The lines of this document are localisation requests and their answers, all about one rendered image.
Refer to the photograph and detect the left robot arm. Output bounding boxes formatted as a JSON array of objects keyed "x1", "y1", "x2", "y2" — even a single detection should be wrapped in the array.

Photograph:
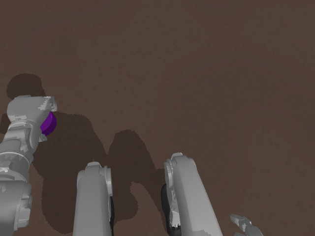
[{"x1": 0, "y1": 120, "x2": 41, "y2": 236}]

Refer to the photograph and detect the tin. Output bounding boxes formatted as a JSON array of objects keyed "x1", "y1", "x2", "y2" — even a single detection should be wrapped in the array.
[{"x1": 40, "y1": 111, "x2": 57, "y2": 136}]

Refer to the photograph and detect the left robot hand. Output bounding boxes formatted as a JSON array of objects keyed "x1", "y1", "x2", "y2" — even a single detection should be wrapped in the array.
[{"x1": 7, "y1": 95, "x2": 58, "y2": 142}]

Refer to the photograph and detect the right robot hand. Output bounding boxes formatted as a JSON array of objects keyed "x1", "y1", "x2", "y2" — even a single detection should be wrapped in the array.
[{"x1": 230, "y1": 214, "x2": 263, "y2": 236}]

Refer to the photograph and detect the right robot foot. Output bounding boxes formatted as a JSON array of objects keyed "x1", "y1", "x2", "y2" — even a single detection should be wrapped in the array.
[{"x1": 161, "y1": 184, "x2": 182, "y2": 236}]

